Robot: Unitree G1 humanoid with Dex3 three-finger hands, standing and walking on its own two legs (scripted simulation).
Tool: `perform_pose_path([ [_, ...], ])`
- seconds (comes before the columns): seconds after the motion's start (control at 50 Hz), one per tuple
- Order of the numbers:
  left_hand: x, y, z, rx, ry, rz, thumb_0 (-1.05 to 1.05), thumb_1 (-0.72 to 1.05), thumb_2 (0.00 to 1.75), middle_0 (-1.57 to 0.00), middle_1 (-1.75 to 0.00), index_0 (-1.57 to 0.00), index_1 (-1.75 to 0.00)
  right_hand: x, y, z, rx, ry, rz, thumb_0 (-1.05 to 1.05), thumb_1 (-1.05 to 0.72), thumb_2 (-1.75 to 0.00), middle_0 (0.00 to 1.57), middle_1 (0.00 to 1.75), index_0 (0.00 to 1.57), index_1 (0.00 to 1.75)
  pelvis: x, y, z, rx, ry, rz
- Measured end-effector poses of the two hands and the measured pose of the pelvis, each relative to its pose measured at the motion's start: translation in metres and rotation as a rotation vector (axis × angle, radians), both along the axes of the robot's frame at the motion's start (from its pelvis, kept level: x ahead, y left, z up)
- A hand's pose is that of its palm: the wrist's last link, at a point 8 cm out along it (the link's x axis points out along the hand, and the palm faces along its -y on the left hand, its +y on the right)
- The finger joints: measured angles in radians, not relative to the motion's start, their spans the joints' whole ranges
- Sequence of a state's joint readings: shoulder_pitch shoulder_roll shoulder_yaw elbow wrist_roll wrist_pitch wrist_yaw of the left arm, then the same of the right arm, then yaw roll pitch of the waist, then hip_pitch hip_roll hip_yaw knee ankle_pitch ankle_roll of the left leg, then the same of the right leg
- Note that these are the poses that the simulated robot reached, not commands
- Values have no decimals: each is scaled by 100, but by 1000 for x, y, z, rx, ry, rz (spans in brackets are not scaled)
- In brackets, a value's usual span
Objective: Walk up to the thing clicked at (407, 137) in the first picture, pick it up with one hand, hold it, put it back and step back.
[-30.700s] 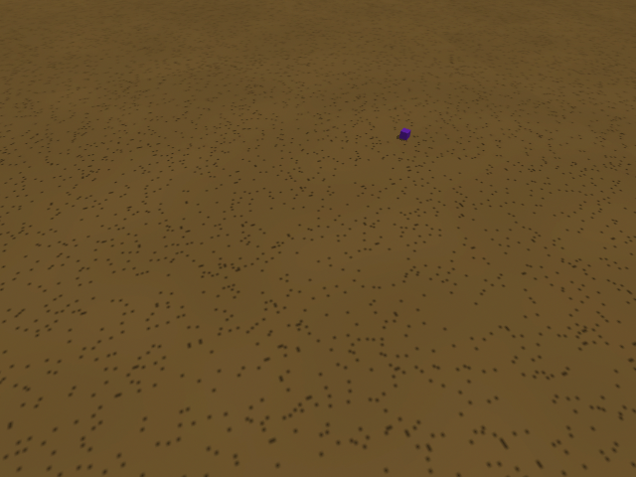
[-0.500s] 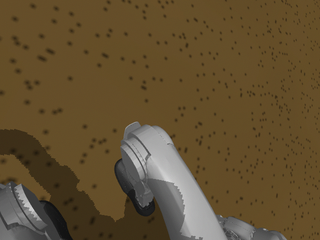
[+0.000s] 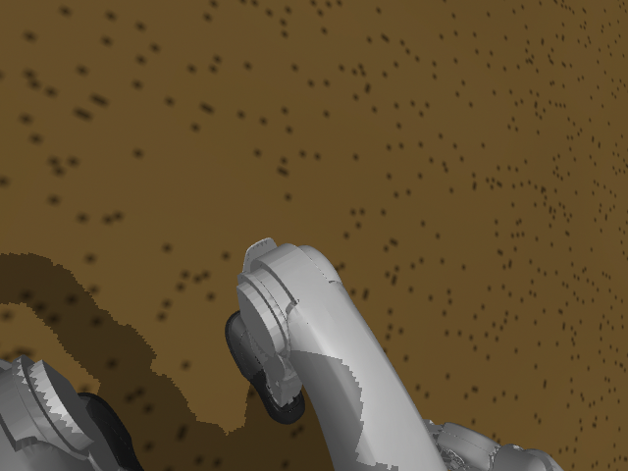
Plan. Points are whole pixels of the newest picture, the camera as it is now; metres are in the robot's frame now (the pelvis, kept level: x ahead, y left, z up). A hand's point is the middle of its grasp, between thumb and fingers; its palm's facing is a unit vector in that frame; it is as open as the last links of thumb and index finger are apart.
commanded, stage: close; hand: left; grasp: from above
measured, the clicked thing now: out of the picture +0.43 +0.33 -0.29
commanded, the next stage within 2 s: go down in 0.18 s
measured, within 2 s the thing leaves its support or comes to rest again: neither
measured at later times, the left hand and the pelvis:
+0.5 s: hand out of the picture +0.45 +0.29 -0.24, palm faces +0.10 -0.51 -0.85, open 12.0 cm; pelvis +0.00 +0.00 +0.00, yaw +0 degrees
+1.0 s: hand out of the picture +0.45 +0.36 -0.09, palm faces +0.20 -0.46 -0.87, open 12.1 cm; pelvis +0.00 +0.00 +0.04, yaw +3 degrees
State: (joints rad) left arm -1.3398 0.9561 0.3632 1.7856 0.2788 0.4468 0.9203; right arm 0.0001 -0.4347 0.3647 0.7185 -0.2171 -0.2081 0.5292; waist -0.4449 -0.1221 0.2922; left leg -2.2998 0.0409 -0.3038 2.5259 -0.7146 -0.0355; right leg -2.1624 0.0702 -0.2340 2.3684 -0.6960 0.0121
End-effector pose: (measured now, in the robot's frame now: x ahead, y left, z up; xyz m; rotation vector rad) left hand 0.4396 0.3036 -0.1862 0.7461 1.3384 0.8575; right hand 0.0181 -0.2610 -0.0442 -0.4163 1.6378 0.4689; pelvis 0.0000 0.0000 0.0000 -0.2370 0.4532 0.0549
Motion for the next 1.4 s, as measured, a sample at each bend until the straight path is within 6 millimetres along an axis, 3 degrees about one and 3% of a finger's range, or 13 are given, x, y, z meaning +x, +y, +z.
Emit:
perform_pose_path([
  [0.5,5,-2,0,-6,-9,-3,0,-13,74,-33,-72,-33,-73,-8,0,8,-12,22,-20,0,-91,-89,19,30,19,30,1,0,3,-4,12,-6],
  [0.66,15,13,18,6,-58,-23,0,-9,71,-35,-71,-36,-72,-6,2,6,0,0,-46,0,-90,-89,19,30,19,30,-3,0,7,1,31,-9],
  [0.8,14,40,61,49,-94,-16,0,-10,71,-34,-73,-34,-73,-3,4,3,24,-39,-106,0,-90,-89,19,30,19,30,-3,-3,15,18,74,-10],
  [0.98,-4,62,141,49,-127,-2,0,-14,74,-29,-79,-30,-78,12,0,-1,30,-119,-169,0,-90,-88,19,30,19,30,-3,-5,33,56,117,13],
  [1.18,-28,61,224,64,-90,-11,0,-23,80,-20,-90,-23,-88,40,-11,9,-2,-273,-235,0,-90,-88,19,30,20,30,-3,-9,63,105,139,35],
  [1.4,-38,64,286,73,-79,2,0,-33,88,-12,-100,-15,-98,47,-28,33,-68,-330,-278,0,-90,-88,19,30,20,30,-3,-14,92,147,153,47],
])
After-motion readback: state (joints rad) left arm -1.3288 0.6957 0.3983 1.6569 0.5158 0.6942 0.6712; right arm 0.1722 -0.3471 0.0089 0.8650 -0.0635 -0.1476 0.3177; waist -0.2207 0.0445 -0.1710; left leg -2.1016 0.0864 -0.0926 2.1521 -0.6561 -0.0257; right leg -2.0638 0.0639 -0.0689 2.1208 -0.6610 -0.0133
